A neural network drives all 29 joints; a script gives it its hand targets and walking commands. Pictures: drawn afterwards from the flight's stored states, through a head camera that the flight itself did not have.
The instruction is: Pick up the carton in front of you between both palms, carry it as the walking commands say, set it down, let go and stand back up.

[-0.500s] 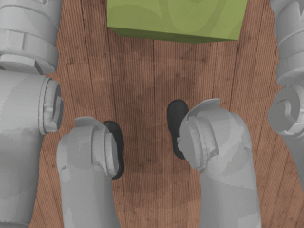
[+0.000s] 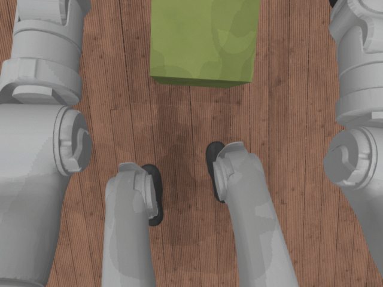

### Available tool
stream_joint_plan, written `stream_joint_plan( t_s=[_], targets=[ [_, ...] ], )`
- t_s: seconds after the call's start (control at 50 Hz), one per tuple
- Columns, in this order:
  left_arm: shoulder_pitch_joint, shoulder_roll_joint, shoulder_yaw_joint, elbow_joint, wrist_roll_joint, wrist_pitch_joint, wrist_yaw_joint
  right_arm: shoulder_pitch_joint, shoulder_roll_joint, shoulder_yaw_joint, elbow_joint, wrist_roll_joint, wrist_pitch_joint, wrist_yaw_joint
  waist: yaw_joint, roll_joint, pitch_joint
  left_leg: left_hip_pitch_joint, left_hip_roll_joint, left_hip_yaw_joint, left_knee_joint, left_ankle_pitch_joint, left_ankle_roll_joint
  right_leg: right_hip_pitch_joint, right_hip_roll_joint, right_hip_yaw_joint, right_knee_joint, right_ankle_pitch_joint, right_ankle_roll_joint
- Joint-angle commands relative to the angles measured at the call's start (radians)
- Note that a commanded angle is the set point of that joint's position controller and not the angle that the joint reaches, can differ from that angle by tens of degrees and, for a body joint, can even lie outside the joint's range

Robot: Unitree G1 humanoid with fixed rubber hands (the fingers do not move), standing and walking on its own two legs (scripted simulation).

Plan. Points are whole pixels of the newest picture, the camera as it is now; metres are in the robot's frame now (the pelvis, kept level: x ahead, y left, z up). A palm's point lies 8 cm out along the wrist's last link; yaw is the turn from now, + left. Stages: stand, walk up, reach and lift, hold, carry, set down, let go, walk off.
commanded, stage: set down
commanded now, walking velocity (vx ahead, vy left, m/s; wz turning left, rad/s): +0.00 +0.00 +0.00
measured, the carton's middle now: (199, 42) +0.54 -0.11 -0.36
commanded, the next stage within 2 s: let go in 0.44 s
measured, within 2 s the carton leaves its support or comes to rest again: neither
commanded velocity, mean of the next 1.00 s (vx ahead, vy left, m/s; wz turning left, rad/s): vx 0.00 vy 0.00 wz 0.00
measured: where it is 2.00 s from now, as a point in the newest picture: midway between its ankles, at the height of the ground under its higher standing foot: (187, 193)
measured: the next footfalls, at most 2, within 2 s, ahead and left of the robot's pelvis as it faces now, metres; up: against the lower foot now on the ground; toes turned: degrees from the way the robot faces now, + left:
none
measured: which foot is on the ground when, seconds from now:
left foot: down 0.00-1.00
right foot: down 0.00-1.00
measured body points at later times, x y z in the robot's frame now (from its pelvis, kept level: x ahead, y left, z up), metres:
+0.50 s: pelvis +0.02 +0.00 +0.14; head +0.35 -0.04 +0.44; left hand +0.63 +0.08 +0.04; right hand +0.53 -0.31 +0.04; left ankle +0.08 +0.12 -0.45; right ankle +0.12 -0.12 -0.45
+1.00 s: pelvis +0.07 -0.02 +0.24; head +0.29 -0.03 +0.64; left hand +0.46 +0.14 +0.13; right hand +0.39 -0.29 +0.14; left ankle +0.08 +0.12 -0.45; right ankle +0.12 -0.12 -0.45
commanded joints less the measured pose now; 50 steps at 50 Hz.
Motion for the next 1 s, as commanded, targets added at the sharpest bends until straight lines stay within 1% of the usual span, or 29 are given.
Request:
stream_joint_plan(
  t_s=[0.0,0.1,0.26,0.36,0.4,0.46,0.54,0.62,0.66,0.72,0.76,0.82,0.9,0.98],
  targets=[
    [-0.316,0.085,-0.002,-0.171,-0.001,0.001,0.001,-0.232,-0.17,-0.016,-0.16,0.003,-0.002,0.003,-0.086,0.095,-1.302,0.558,-0.068,0.076,-0.205,0.237,0.0,0.822,0.046,-0.107,-0.182,0.462,0.042],
    [-0.271,0.073,0.01,-0.213,0.011,0.02,0.001,-0.177,-0.167,-0.022,-0.198,0.003,0.014,0.014,-0.08,0.104,-1.342,0.645,-0.07,0.071,-0.291,0.316,-0.005,0.881,0.05,-0.105,-0.268,0.533,0.042],
    [-0.183,0.049,0.046,-0.188,0.046,0.004,-0.012,-0.101,-0.132,-0.039,-0.19,-0.024,-0.001,0.036,-0.063,0.078,-1.276,0.703,-0.064,0.054,-0.464,0.371,-0.007,0.972,0.048,-0.091,-0.426,0.586,0.045],
    [-0.153,0.035,0.065,-0.182,0.066,-0.012,-0.025,-0.074,-0.115,-0.059,-0.193,-0.05,-0.016,0.05,-0.06,0.073,-1.248,0.782,-0.056,0.042,-0.58,0.399,-0.009,1.04,0.046,-0.084,-0.539,0.601,0.042],
    [-0.14,0.023,0.075,-0.166,0.078,-0.016,-0.033,-0.062,-0.1,-0.07,-0.178,-0.065,-0.022,0.057,-0.059,0.072,-1.206,0.796,-0.051,0.036,-0.622,0.392,-0.01,1.042,0.043,-0.082,-0.58,0.583,0.042],
    [-0.082,-0.005,0.111,-0.16,0.115,-0.022,-0.035,-0.02,-0.079,-0.079,-0.17,-0.098,-0.033,0.072,-0.045,0.066,-1.187,0.839,-0.048,0.032,-0.683,0.409,-0.014,1.082,0.044,-0.08,-0.637,0.576,0.04],
    [0.073,-0.071,0.153,-0.217,0.174,-0.031,-0.012,0.106,-0.068,-0.075,-0.201,-0.154,-0.049,0.105,-0.029,0.055,-1.237,0.949,-0.05,0.027,-0.758,0.499,-0.022,1.194,0.048,-0.081,-0.698,0.647,0.034],
    [0.28,-0.161,0.175,-0.359,0.219,-0.043,0.036,0.274,-0.069,-0.043,-0.279,-0.201,-0.063,0.143,-0.012,0.028,-1.263,1.04,-0.057,0.029,-0.838,0.566,-0.031,1.355,0.051,-0.07,-0.756,0.719,0.02],
    [0.383,-0.193,0.165,-0.443,0.218,-0.053,0.055,0.366,-0.072,-0.015,-0.319,-0.205,-0.072,0.159,-0.009,0.005,-1.237,1.042,-0.057,0.03,-0.88,0.559,-0.032,1.445,0.048,-0.056,-0.786,0.741,0.012],
    [0.512,-0.218,0.142,-0.545,0.199,-0.071,0.067,0.488,-0.07,0.025,-0.368,-0.189,-0.089,0.178,-0.004,-0.024,-1.157,1.025,-0.052,0.032,-0.945,0.504,-0.027,1.556,0.038,-0.032,-0.841,0.729,0.005],
    [0.599,-0.225,0.126,-0.582,0.187,-0.086,0.064,0.573,-0.057,0.052,-0.389,-0.174,-0.101,0.188,0.005,-0.035,-1.1,1.031,-0.048,0.033,-0.983,0.469,-0.023,1.61,0.031,-0.017,-0.88,0.709,0.004],
    [0.733,-0.226,0.105,-0.597,0.173,-0.115,0.047,0.705,-0.031,0.089,-0.405,-0.153,-0.125,0.197,0.019,-0.043,-1.016,1.053,-0.041,0.033,-1.037,0.424,-0.018,1.68,0.021,0.003,-0.934,0.684,0.007],
    [0.91,-0.227,0.088,-0.576,0.167,-0.155,0.018,0.869,0.004,0.13,-0.413,-0.128,-0.158,0.197,0.04,-0.048,-0.908,1.1,-0.031,0.034,-1.094,0.385,-0.01,1.747,0.01,0.021,-0.991,0.663,0.011],
    [1.079,-0.222,0.075,-0.549,0.157,-0.197,-0.006,1.03,0.026,0.174,-0.422,-0.106,-0.194,0.183,0.057,-0.066,-0.803,1.176,-0.022,0.031,-1.145,0.37,-0.003,1.802,0.004,0.032,-1.042,0.656,0.016]
  ],
)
